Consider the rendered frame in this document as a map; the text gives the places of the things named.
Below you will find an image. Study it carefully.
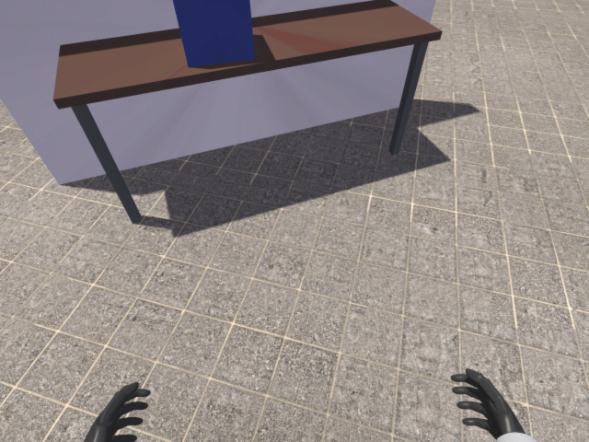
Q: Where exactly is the left robot hand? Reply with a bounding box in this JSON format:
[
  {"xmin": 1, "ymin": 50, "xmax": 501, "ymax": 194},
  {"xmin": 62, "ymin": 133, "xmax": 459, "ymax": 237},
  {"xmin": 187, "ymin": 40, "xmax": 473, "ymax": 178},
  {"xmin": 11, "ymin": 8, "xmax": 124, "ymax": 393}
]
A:
[{"xmin": 84, "ymin": 382, "xmax": 150, "ymax": 442}]

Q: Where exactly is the carton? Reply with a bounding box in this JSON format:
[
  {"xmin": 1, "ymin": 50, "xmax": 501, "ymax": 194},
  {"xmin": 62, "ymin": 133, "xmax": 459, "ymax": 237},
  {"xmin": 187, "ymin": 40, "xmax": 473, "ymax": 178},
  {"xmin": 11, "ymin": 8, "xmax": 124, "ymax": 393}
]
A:
[{"xmin": 173, "ymin": 0, "xmax": 255, "ymax": 67}]

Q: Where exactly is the table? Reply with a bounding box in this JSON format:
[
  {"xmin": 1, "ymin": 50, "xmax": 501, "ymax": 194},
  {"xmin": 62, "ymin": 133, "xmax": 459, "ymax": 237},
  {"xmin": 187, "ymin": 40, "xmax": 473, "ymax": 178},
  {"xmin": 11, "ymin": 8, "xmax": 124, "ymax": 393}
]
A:
[{"xmin": 53, "ymin": 0, "xmax": 442, "ymax": 224}]

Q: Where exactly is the right robot hand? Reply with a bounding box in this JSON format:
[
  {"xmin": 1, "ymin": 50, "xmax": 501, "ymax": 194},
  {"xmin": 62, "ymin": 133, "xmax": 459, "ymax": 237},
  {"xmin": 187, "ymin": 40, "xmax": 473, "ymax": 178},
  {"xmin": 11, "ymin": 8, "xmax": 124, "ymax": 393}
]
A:
[{"xmin": 451, "ymin": 368, "xmax": 525, "ymax": 439}]

